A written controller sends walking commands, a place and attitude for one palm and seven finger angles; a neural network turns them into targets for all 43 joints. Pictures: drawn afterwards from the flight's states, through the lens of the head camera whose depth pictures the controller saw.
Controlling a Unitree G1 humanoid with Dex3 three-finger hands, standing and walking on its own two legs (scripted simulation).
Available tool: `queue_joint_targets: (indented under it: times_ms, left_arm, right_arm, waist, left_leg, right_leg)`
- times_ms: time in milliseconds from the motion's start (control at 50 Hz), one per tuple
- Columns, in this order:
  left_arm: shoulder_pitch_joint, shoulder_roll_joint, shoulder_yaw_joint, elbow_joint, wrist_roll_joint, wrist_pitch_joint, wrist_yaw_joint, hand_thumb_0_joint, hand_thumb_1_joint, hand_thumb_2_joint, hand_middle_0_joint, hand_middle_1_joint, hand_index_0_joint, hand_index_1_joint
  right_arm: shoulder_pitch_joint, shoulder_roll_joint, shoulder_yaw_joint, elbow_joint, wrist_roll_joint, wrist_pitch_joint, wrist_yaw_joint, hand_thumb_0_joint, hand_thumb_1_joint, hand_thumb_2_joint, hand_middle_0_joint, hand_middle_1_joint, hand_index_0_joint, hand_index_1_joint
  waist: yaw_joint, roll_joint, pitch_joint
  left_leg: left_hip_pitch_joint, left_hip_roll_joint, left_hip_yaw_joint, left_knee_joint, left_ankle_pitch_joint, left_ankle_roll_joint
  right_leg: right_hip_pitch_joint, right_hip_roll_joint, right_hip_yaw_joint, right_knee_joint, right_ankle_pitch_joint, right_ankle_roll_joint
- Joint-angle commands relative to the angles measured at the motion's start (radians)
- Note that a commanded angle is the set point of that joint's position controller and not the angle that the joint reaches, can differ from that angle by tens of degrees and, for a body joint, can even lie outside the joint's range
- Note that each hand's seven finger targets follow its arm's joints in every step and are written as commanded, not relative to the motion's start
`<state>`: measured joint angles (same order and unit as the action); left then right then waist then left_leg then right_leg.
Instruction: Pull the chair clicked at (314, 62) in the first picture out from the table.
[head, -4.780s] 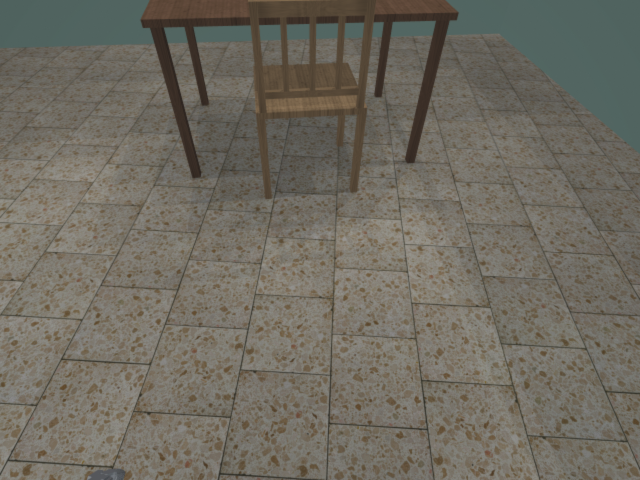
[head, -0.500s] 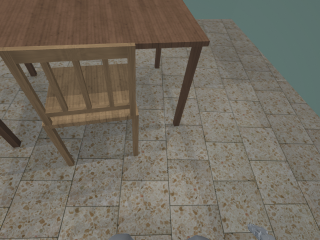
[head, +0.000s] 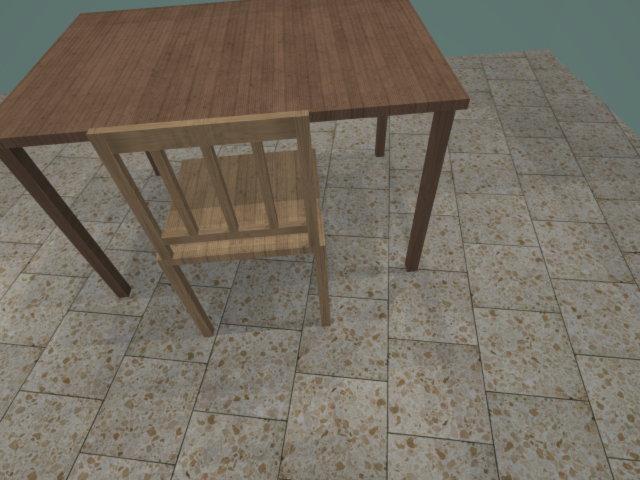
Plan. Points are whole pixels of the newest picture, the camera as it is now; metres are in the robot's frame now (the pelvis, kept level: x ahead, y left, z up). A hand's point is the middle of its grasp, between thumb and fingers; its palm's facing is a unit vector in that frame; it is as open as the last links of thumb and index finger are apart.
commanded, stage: take the last steps up to it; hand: left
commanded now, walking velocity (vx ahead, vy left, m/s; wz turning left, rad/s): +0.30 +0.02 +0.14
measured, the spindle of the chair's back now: (221, 191) +0.70 +0.26 -0.10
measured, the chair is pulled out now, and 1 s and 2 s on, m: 0.00 0.00 0.00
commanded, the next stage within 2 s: come to a stop and stand still in 0.90 s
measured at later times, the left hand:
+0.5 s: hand out of the picture -0.05 +0.21 -0.17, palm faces +0.15 -0.98 -0.16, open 7.4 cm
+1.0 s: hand (212, 387) +0.28 +0.20 -0.16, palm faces +0.08 -0.97 -0.22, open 7.3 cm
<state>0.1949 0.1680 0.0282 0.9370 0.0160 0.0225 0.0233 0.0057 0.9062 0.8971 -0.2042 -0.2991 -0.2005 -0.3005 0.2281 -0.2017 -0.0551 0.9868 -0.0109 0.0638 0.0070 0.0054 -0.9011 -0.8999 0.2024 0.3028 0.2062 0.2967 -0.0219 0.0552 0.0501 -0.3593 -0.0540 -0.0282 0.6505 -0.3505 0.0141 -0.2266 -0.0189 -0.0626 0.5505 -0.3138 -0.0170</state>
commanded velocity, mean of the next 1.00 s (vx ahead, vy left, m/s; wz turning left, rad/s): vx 0.24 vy -0.01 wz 0.00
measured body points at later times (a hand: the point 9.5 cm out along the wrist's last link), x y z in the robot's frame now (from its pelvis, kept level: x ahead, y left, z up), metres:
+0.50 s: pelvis +0.06 +0.04 +0.00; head +0.07 +0.06 +0.45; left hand -0.06 +0.26 -0.16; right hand +0.14 -0.18 -0.14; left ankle +0.03 +0.15 -0.73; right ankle +0.00 -0.08 -0.69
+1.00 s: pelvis +0.22 +0.02 +0.00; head +0.25 +0.01 +0.45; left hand +0.28 +0.25 -0.14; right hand +0.22 -0.21 -0.16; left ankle +0.17 +0.14 -0.66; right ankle +0.25 -0.06 -0.73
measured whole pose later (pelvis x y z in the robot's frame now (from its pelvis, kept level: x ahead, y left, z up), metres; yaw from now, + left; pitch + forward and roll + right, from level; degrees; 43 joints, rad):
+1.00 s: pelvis +0.22 +0.02 +0.00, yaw +3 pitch +0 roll -1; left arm 0.18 0.15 0.05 1.03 0.02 -0.05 0.02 0.00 0.93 0.90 -0.20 -0.30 -0.20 -0.30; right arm 0.29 -0.16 -0.04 1.10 -0.02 -0.01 -0.01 0.01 -0.91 -0.90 0.20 0.30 0.20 0.30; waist -0.03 0.04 0.05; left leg -0.42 0.08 0.06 1.06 -0.39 0.01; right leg -0.25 0.01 -0.15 0.47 -0.22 -0.07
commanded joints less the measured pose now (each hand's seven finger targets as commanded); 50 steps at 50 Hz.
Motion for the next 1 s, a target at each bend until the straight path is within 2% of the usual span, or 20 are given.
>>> queue_joint_targets:
  times_ms: [0, 60, 240, 340, 360, 400, 420, 460, 520, 600, 700, 740, 760, 780, 800, 820, 840, 880, 920, 980]
  left_arm:
    - [0.027, 0.180, 0.045, -0.056, 0.000, -0.034, 0.018, 0.000, 0.900, 0.900, -0.200, -0.300, -0.200, -0.300]
    - [0.076, 0.148, 0.040, -0.029, 0.002, -0.057, 0.006, 0.000, 0.900, 0.900, -0.200, -0.300, -0.200, -0.300]
    - [0.235, 0.170, 0.043, 0.082, 0.017, -0.075, -0.011, 0.000, 0.900, 0.900, -0.200, -0.300, -0.200, -0.300]
    - [0.199, 0.160, 0.043, 0.117, 0.005, -0.062, -0.017, 0.000, 0.900, 0.900, -0.200, -0.300, -0.200, -0.300]
    - [0.193, 0.130, 0.036, 0.120, 0.001, -0.059, -0.020, 0.000, 0.900, 0.900, -0.200, -0.300, -0.200, -0.300]
    - [0.140, 0.053, 0.017, 0.069, 0.001, -0.061, -0.031, 0.000, 0.900, 0.900, -0.200, -0.300, -0.200, -0.300]
    - [0.075, 0.073, 0.024, 0.047, 0.011, -0.059, -0.026, 0.000, 0.900, 0.900, -0.200, -0.300, -0.200, -0.300]
    - [0.062, 0.081, 0.032, 0.070, 0.008, -0.058, -0.038, 0.000, 0.900, 0.900, -0.200, -0.300, -0.200, -0.300]
    - [0.142, 0.048, 0.028, 0.108, 0.010, -0.046, -0.045, 0.000, 0.900, 0.900, -0.200, -0.300, -0.200, -0.300]
    - [0.070, 0.041, 0.025, 0.080, 0.006, -0.043, -0.044, 0.000, 0.900, 0.900, -0.200, -0.300, -0.200, -0.300]
    - [-0.004, 0.047, 0.031, 0.043, 0.005, -0.049, -0.045, 0.000, 0.900, 0.900, -0.200, -0.300, -0.200, -0.300]
    - [0.083, 0.061, 0.042, 0.071, 0.007, -0.054, -0.043, 0.000, 0.900, 0.900, -0.200, -0.300, -0.200, -0.300]
    - [0.190, 0.093, 0.052, 0.103, 0.010, -0.064, -0.039, 0.000, 0.900, 0.900, -0.200, -0.300, -0.200, -0.300]
    - [0.308, 0.172, 0.070, 0.138, 0.016, -0.078, -0.029, 0.000, 0.900, 0.900, -0.200, -0.300, -0.200, -0.300]
    - [0.375, 0.260, 0.084, 0.143, 0.005, -0.081, -0.021, 0.000, 0.900, 0.900, -0.200, -0.300, -0.200, -0.300]
    - [0.327, 0.254, 0.082, 0.134, -0.007, -0.079, -0.017, 0.000, 0.900, 0.900, -0.200, -0.300, -0.200, -0.300]
    - [0.220, 0.208, 0.071, 0.108, -0.006, -0.075, -0.012, 0.000, 0.900, 0.900, -0.200, -0.300, -0.200, -0.300]
    - [0.102, 0.128, 0.047, 0.074, -0.002, -0.081, -0.003, 0.000, 0.900, 0.900, -0.200, -0.300, -0.200, -0.300]
    - [0.064, 0.100, 0.038, 0.071, 0.005, -0.089, 0.003, 0.000, 0.900, 0.900, -0.200, -0.300, -0.200, -0.300]
    - [0.076, 0.093, 0.032, 0.086, 0.006, -0.084, 0.000, 0.000, 0.900, 0.900, -0.200, -0.300, -0.200, -0.300]
  right_arm:
    - [-0.009, -0.088, -0.032, -0.057, -0.009, -0.016, 0.000, 0.000, -0.900, -0.900, 0.200, 0.300, 0.200, 0.300]
    - [0.012, -0.075, -0.029, -0.028, -0.018, -0.030, 0.010, 0.000, -0.900, -0.900, 0.200, 0.300, 0.200, 0.300]
    - [-0.105, -0.043, -0.010, -0.047, -0.014, -0.065, 0.021, 0.000, -0.900, -0.900, 0.200, 0.300, 0.200, 0.300]
    - [0.020, -0.039, 0.005, 0.004, -0.012, -0.091, 0.009, 0.000, -0.900, -0.900, 0.200, 0.300, 0.200, 0.300]
    - [0.089, -0.073, 0.000, 0.032, -0.010, -0.100, -0.001, 0.000, -0.900, -0.900, 0.200, 0.300, 0.200, 0.300]
    - [0.291, -0.233, -0.038, 0.069, -0.018, -0.104, -0.020, 0.000, -0.900, -0.900, 0.200, 0.300, 0.200, 0.300]
    - [0.289, -0.221, -0.034, 0.078, -0.020, -0.103, -0.027, 0.000, -0.900, -0.900, 0.200, 0.300, 0.200, 0.300]
    - [0.166, -0.132, -0.010, 0.052, -0.015, -0.110, -0.032, 0.000, -0.900, -0.900, 0.200, 0.300, 0.200, 0.300]
    - [0.106, -0.085, 0.001, 0.044, -0.009, -0.132, -0.035, 0.000, -0.900, -0.900, 0.200, 0.300, 0.200, 0.300]
    - [0.148, -0.085, -0.005, 0.071, -0.010, -0.139, -0.035, 0.000, -0.900, -0.900, 0.200, 0.300, 0.200, 0.300]
    - [0.161, -0.097, -0.012, 0.098, -0.019, -0.127, -0.031, 0.000, -0.900, -0.900, 0.200, 0.300, 0.200, 0.300]
    - [0.140, -0.098, -0.008, 0.102, -0.017, -0.122, -0.033, 0.000, -0.900, -0.900, 0.200, 0.300, 0.200, 0.300]
    - [0.136, -0.090, -0.006, 0.103, -0.011, -0.123, -0.030, 0.000, -0.900, -0.900, 0.200, 0.300, 0.200, 0.300]
    - [0.159, -0.051, -0.001, 0.099, -0.001, -0.127, -0.023, 0.000, -0.900, -0.900, 0.200, 0.300, 0.200, 0.300]
    - [0.204, -0.012, 0.006, 0.071, 0.007, -0.126, -0.021, 0.000, -0.900, -0.900, 0.200, 0.300, 0.200, 0.300]
    - [0.146, -0.041, 0.000, 0.069, 0.007, -0.116, -0.023, 0.000, -0.900, -0.900, 0.200, 0.300, 0.200, 0.300]
    - [0.105, -0.033, -0.006, 0.060, 0.003, -0.116, -0.022, 0.000, -0.900, -0.900, 0.200, 0.300, 0.200, 0.300]
    - [0.091, -0.013, 0.000, 0.067, -0.009, -0.108, -0.016, 0.000, -0.900, -0.900, 0.200, 0.300, 0.200, 0.300]
    - [0.143, 0.019, 0.006, 0.084, -0.012, -0.092, -0.017, 0.000, -0.900, -0.900, 0.200, 0.300, 0.200, 0.300]
    - [0.132, 0.046, 0.017, 0.081, -0.011, -0.084, -0.015, 0.000, -0.900, -0.900, 0.200, 0.300, 0.200, 0.300]
  waist:
    - [0.009, -0.197, 0.002]
    - [0.023, -0.183, 0.012]
    - [0.084, -0.205, 0.049]
    - [0.016, -0.185, 0.022]
    - [-0.014, -0.090, -0.006]
    - [-0.091, 0.220, -0.043]
    - [-0.101, 0.190, 0.003]
    - [-0.043, 0.108, 0.096]
    - [0.022, 0.062, 0.066]
    - [0.012, 0.016, 0.063]
    - [0.006, 0.052, 0.090]
    - [0.057, 0.024, 0.059]
    - [0.109, -0.031, 0.005]
    - [0.150, -0.187, -0.095]
    - [0.136, -0.362, -0.176]
    - [0.140, -0.319, -0.163]
    - [0.108, -0.229, -0.080]
    - [0.048, -0.103, -0.020]
    - [0.003, -0.112, -0.034]
    - [0.003, -0.144, -0.042]
  left_leg:
    - [-0.150, 0.054, -0.028, 0.407, -0.089, -0.027]
    - [-0.203, 0.086, 0.003, 0.446, 0.024, -0.040]
    - [-0.149, 0.115, 0.088, 0.117, -0.021, -0.020]
    - [0.220, 0.063, 0.174, -0.194, 0.086, -0.006]
    - [0.362, 0.092, 0.134, -0.249, 0.060, -0.002]
    - [0.511, 0.453, -0.351, -0.446, -0.092, 0.146]
    - [0.438, 0.476, -0.380, -0.487, -0.141, 0.180]
    - [0.306, 0.413, -0.249, -0.503, -0.077, 0.178]
    - [0.254, 0.339, -0.069, -0.499, 0.179, 0.152]
    - [0.296, 0.331, -0.008, -0.470, 0.368, 0.172]
    - [0.250, 0.328, 0.021, -0.401, 0.379, 0.148]
    - [0.187, 0.297, 0.049, -0.288, 0.400, 0.118]
    - [0.149, 0.244, 0.094, -0.129, 0.421, 0.088]
    - [0.007, 0.154, 0.168, 0.141, 0.260, 0.045]
    - [-0.148, 0.049, 0.161, 0.448, -0.222, 0.020]
    - [-0.163, 0.081, 0.042, 0.582, -0.237, 0.034]
    - [-0.217, 0.117, 0.024, 0.636, -0.151, 0.033]
    - [-0.169, 0.164, 0.016, 0.573, -0.029, 0.020]
    - [-0.096, 0.172, 0.043, 0.454, -0.024, -0.004]
    - [-0.033, 0.147, 0.095, 0.238, -0.014, -0.024]
  right_leg:
    - [0.018, -0.313, 0.274, -0.325, 0.170, -0.133]
    - [0.096, -0.263, 0.177, -0.342, 0.075, -0.103]
    - [0.142, -0.292, 0.189, -0.394, -0.064, -0.144]
    - [-0.044, -0.206, 0.079, -0.274, -0.091, -0.092]
    - [-0.128, -0.171, 0.046, -0.176, -0.087, -0.068]
    - [-0.405, -0.020, -0.088, 0.301, -0.237, 0.006]
    - [-0.451, -0.042, -0.012, 0.448, -0.256, -0.005]
    - [-0.461, -0.104, 0.044, 0.541, -0.112, -0.009]
    - [-0.362, -0.111, 0.024, 0.489, 0.004, 0.018]
    - [-0.336, -0.104, -0.005, 0.308, 0.028, 0.024]
    - [-0.209, -0.059, -0.052, 0.119, 0.067, -0.002]
    - [-0.025, -0.015, -0.082, 0.027, 0.127, -0.019]
    - [0.125, -0.014, -0.062, -0.035, 0.154, -0.033]
    - [0.316, -0.179, 0.158, -0.085, 0.176, -0.093]
    - [0.413, -0.405, 0.492, -0.245, 0.275, -0.201]
    - [0.306, -0.408, 0.525, -0.304, 0.186, -0.228]
    - [0.221, -0.387, 0.465, -0.326, 0.096, -0.237]
    - [0.063, -0.311, 0.272, -0.321, 0.208, -0.199]
    - [-0.003, -0.279, 0.145, -0.310, 0.380, -0.181]
    - [-0.010, -0.232, 0.092, -0.310, 0.430, -0.178]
